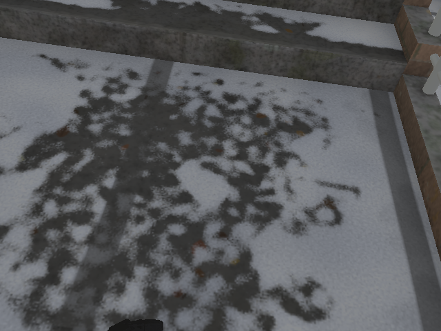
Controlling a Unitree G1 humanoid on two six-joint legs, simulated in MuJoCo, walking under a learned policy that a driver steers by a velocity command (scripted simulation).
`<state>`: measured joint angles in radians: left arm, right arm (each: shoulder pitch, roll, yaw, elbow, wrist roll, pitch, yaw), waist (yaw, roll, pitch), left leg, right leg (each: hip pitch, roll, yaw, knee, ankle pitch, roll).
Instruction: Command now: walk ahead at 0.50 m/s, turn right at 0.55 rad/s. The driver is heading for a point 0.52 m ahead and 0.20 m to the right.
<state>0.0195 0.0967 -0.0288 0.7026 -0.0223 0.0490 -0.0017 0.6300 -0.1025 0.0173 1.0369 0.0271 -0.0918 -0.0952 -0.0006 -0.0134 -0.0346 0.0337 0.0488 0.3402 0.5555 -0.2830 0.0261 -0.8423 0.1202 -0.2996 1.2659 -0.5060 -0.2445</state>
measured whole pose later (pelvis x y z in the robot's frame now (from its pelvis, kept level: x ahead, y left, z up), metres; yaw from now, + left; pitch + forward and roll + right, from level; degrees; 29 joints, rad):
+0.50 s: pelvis +0.33 +0.04 +0.12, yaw -18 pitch +4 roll +1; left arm 0.43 0.29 0.09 0.79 0.00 -0.08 0.01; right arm 0.09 -0.21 0.00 0.62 -0.05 -0.09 -0.01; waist 0.07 -0.01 -0.01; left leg -0.52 0.00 0.04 0.61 -0.16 0.02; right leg -0.23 0.12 0.14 1.02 -0.46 -0.10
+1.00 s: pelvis +0.54 -0.07 +0.13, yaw -29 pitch +2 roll +1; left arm 0.15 0.18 0.02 0.66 0.03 -0.06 -0.01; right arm 0.34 -0.24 -0.03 0.83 0.00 -0.04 -0.01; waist -0.04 0.01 0.03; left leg -0.33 0.02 0.03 1.09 -0.55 -0.01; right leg -0.48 0.04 -0.02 0.58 -0.14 -0.07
